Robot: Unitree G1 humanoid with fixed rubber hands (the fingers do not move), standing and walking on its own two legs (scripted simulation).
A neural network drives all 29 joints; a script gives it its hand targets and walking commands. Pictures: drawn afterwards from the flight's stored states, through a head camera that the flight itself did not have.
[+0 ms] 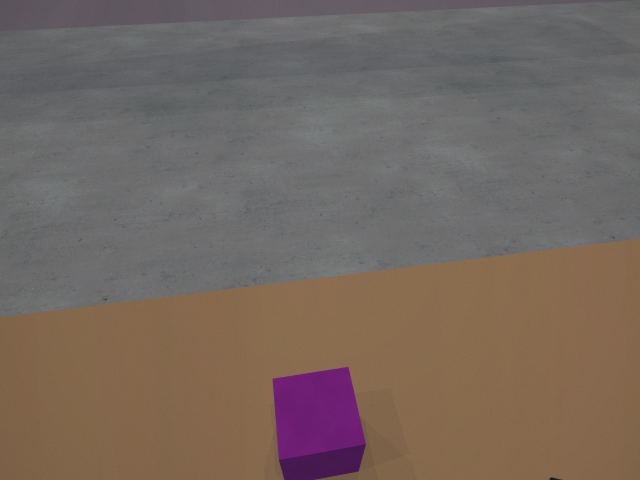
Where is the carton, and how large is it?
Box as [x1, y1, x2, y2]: [273, 367, 365, 479]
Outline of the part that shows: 348,367 273,379 278,454 284,479 315,479 358,470 365,443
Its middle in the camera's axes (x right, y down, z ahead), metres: -0.01 +0.52 +1.07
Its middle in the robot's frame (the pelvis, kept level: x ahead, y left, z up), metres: +0.42 +0.02 -0.66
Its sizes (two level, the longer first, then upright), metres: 0.210 0.200 0.250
